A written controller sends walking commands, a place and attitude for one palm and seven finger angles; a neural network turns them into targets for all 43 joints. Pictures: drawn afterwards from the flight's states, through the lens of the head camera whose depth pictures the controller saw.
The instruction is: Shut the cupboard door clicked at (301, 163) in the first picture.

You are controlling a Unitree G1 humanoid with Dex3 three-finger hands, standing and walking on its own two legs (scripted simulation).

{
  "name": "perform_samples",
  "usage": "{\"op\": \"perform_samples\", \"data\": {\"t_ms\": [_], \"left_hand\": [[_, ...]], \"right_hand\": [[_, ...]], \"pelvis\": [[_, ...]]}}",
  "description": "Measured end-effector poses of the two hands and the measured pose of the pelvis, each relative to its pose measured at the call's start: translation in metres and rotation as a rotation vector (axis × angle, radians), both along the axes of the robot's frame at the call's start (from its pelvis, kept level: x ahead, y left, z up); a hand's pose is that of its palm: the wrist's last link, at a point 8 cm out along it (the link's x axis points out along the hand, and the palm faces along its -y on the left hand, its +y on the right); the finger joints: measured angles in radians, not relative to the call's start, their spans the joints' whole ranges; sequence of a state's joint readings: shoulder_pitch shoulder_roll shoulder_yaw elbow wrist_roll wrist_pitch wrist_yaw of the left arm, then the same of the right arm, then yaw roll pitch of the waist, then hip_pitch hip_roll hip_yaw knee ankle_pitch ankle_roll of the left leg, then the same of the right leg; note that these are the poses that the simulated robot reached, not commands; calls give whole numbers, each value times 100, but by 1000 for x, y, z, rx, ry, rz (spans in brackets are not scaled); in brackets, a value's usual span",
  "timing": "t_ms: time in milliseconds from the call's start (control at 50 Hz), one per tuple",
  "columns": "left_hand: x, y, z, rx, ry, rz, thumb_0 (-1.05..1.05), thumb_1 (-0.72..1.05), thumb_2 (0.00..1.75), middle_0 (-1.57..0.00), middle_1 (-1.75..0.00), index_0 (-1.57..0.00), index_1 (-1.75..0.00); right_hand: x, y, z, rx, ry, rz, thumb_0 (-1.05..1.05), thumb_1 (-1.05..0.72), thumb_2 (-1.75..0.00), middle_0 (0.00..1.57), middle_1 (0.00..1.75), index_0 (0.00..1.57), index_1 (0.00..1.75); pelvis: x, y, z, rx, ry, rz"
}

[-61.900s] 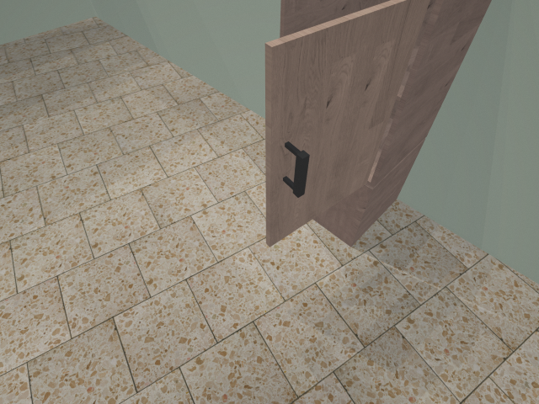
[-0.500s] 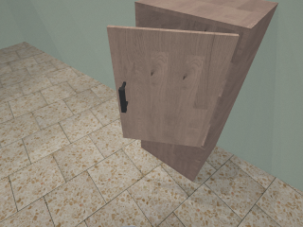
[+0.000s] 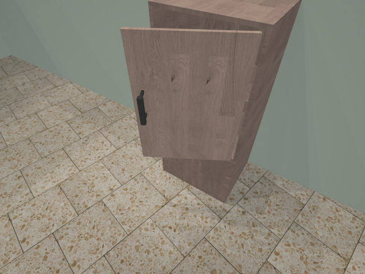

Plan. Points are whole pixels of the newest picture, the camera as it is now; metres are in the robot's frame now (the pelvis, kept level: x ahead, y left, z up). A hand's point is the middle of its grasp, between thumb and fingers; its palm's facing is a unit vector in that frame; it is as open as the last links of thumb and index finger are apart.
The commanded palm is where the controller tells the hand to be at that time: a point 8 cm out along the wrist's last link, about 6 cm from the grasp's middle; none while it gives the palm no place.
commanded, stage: come to a stop and stand still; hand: left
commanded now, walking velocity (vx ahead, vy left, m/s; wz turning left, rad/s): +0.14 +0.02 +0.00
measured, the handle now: (142, 107) +0.69 +0.19 -0.03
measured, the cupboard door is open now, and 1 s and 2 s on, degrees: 30 30 30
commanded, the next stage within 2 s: look again from close up in 1.00 s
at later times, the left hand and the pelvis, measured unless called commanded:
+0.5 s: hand out of the picture +0.02 +0.19 -0.18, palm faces +0.04 -0.98 -0.18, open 7.3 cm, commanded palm none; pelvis +0.02 +0.02 +0.00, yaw +0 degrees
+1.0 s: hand out of the picture +0.03 +0.16 -0.17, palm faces +0.05 -0.99 -0.16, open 7.3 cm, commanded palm none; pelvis +0.05 +0.01 +0.00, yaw +0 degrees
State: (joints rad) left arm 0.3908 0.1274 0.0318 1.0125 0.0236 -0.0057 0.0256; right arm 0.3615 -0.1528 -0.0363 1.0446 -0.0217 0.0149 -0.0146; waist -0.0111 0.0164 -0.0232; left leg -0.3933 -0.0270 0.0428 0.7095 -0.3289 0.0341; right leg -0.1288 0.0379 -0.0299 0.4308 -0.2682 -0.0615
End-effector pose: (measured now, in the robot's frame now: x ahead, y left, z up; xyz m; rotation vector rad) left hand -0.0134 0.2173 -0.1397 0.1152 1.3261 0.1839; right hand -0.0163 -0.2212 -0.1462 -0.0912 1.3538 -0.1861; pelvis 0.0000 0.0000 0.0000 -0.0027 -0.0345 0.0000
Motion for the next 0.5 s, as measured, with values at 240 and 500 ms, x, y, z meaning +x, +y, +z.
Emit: {"op": "perform_samples", "data": {"t_ms": [240,500], "left_hand": [[-50,4,-19,-92,187,33,1,91,90,-20,-30,-20,-30],[29,18,-8,-10,39,-21,2,94,90,-20,-30,-20,-30]], "right_hand": [[3,8,8,-78,21,19,1,-91,-90,19,30,20,30],[18,42,-9,37,57,30,2,-93,-90,20,30,21,30]], "pelvis": [[6,23,-8,-18,13,4],[18,21,-4,20,6,0]]}}
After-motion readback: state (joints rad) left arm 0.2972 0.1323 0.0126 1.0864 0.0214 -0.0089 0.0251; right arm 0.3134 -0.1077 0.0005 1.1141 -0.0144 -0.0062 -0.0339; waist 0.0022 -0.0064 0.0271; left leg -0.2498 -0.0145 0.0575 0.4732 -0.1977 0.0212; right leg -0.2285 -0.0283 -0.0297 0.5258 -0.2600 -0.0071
